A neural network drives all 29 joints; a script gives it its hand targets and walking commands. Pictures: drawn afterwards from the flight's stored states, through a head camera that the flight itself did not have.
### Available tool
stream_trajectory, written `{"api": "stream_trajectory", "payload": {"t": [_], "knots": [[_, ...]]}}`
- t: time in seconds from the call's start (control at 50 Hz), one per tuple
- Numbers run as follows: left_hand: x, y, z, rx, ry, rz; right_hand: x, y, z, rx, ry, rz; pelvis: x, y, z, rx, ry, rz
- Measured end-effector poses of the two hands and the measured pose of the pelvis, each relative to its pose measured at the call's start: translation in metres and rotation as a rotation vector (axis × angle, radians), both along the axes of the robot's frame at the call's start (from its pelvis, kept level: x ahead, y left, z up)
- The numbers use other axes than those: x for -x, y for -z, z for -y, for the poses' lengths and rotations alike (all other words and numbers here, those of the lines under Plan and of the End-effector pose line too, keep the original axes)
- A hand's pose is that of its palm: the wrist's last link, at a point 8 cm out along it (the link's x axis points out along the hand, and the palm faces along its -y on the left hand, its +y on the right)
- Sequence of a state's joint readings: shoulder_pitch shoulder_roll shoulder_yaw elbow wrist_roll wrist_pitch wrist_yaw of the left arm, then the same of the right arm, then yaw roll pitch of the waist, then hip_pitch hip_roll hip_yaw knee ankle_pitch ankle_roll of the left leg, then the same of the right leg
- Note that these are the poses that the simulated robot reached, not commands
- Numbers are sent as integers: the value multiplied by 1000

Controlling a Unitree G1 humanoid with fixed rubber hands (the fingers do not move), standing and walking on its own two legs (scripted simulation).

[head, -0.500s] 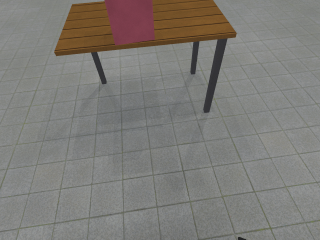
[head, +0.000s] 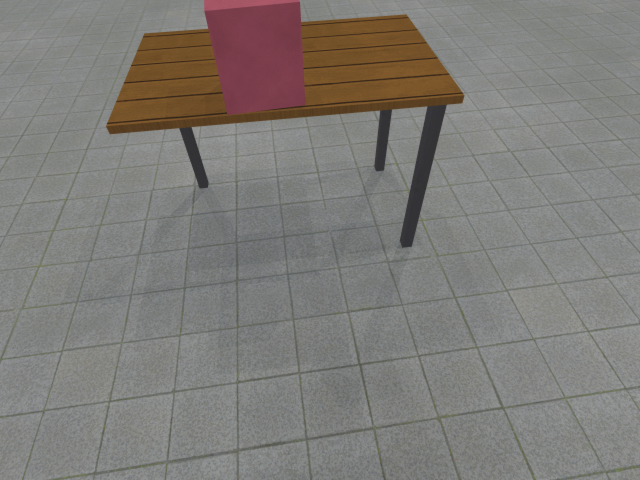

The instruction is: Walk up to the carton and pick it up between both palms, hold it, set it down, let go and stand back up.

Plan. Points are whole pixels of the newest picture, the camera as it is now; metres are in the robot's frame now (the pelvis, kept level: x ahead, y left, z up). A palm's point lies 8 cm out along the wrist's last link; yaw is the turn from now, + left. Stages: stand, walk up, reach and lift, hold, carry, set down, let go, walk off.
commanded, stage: stand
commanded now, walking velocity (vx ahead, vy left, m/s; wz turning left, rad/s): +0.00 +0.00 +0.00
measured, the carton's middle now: (256, 46) +1.11 +0.17 +0.04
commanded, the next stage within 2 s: none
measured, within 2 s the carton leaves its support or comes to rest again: neither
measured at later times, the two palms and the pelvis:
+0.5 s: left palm out of the picture -0.01 +0.21 -0.14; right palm out of the picture -0.01 -0.19 -0.15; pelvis +0.01 +0.01 +0.01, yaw +0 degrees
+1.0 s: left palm out of the picture -0.02 +0.20 -0.14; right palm out of the picture -0.03 -0.18 -0.14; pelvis +0.00 +0.01 +0.01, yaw +0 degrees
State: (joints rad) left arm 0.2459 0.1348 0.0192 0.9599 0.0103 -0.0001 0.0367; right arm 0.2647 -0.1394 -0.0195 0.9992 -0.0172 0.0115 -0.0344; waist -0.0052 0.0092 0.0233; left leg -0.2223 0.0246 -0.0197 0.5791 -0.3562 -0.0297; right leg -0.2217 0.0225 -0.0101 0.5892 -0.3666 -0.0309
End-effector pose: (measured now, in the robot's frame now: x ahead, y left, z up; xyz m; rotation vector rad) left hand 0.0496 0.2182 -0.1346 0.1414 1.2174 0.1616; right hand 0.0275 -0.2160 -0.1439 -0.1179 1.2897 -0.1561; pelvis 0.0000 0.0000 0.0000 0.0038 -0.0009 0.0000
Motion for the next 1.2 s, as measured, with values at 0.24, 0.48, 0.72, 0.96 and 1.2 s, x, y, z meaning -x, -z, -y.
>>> {"api": "stream_trajectory", "payload": {"t": [0.24, 0.48, 0.72, 0.96, 1.2], "knots": [[36, 4, 2, 17, -43, -142, 22, 3, -12, -20, 27, -111, -7, -4, -4, 1, 3, 16], [56, 7, 11, 40, -51, -225, 35, 2, -21, -28, 32, -168, -9, -7, -6, 2, 6, 30], [62, 8, 15, 52, -52, -241, 41, 2, -26, -34, 40, -180, -9, -8, -7, 3, 10, 46], [70, 6, 19, 58, -40, -257, 53, 1, -33, -51, 53, -194, -6, -10, -7, 3, 9, 50], [85, 6, 21, 68, -43, -269, 65, 0, -35, -49, 41, -207, 3, -11, -9, 3, 9, 50]]}}
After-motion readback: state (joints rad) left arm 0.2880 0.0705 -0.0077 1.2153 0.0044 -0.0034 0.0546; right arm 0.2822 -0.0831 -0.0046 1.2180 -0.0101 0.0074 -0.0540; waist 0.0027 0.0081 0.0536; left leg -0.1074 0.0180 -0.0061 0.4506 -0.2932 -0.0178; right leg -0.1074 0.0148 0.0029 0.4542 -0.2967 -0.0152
